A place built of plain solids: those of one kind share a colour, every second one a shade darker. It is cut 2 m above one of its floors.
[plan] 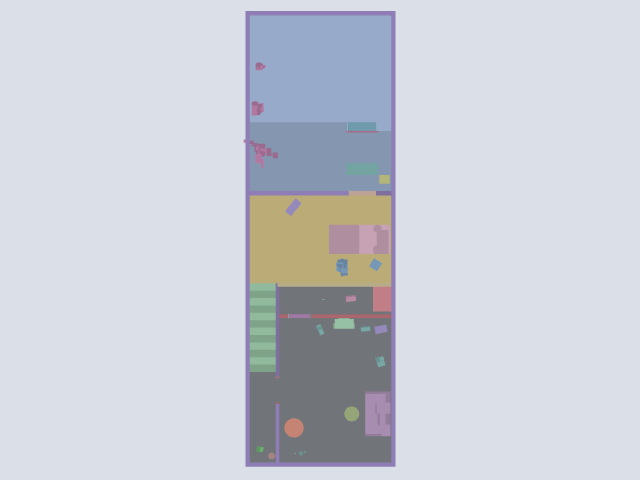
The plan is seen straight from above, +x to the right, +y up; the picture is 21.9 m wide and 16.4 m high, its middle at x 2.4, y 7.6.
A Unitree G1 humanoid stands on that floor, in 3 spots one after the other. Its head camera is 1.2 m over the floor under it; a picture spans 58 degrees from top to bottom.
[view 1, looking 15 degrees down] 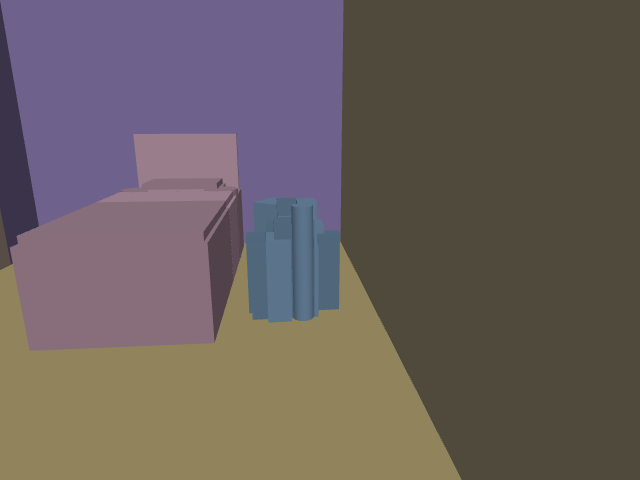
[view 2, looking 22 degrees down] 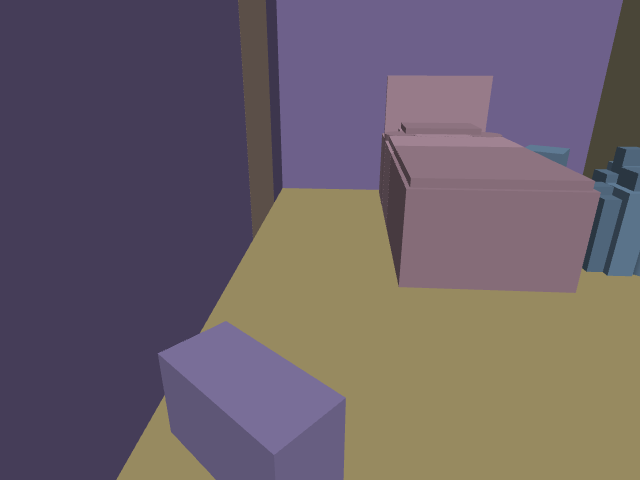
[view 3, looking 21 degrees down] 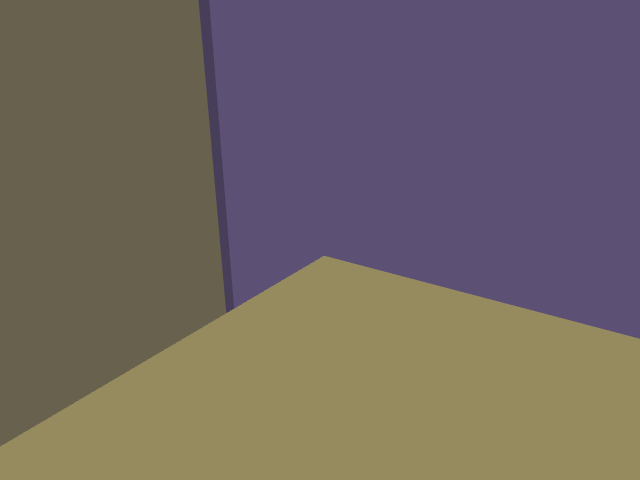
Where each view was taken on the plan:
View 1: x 0.44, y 6.72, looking -5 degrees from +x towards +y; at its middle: clutter_upper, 2.76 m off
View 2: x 0.44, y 8.42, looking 4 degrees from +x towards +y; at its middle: upper_floor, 3.20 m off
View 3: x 2.35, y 7.67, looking -146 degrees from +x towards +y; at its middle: wall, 3.04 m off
